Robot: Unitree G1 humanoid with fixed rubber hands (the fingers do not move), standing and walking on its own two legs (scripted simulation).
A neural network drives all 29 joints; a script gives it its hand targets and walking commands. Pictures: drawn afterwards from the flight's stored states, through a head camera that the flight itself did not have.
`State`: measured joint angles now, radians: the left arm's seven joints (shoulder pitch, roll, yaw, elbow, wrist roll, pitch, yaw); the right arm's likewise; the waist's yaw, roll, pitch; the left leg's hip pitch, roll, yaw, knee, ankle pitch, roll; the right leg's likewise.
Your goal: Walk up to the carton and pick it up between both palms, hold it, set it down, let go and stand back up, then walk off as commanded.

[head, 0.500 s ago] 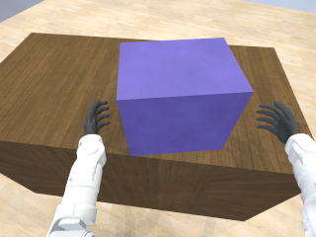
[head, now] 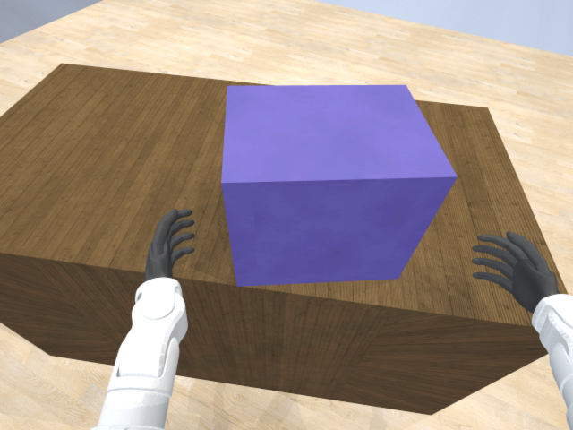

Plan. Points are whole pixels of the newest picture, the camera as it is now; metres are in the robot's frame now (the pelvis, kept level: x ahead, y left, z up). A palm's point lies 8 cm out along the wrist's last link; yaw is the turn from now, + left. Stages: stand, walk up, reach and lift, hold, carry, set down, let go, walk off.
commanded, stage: set down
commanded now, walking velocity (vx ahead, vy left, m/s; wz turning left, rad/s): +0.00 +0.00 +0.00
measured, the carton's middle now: (318, 188) +0.48 +0.01 +0.05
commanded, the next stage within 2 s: none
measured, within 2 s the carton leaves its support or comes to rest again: neither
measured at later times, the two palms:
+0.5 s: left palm (150, 302) +0.23 +0.20 +0.08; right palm (567, 337) +0.27 -0.31 +0.06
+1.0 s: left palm (152, 319) +0.22 +0.20 +0.05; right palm (568, 362) +0.24 -0.32 +0.04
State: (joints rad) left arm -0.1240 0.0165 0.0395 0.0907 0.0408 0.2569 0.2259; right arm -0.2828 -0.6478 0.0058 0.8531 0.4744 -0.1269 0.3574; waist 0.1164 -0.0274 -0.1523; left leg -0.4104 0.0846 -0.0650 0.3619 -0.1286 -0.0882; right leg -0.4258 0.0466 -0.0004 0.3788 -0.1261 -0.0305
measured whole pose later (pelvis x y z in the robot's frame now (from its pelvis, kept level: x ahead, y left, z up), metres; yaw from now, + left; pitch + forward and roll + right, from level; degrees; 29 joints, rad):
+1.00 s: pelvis +0.02 +0.00 +0.00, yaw +0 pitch +5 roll +0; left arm 0.24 0.02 -0.02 -0.18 0.04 0.28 0.23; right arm 0.17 -0.65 -0.08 0.53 0.47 -0.08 0.37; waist 0.09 -0.06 -0.10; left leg -0.29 0.08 -0.07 0.36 -0.17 -0.08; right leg -0.30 0.05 0.00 0.38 -0.17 -0.03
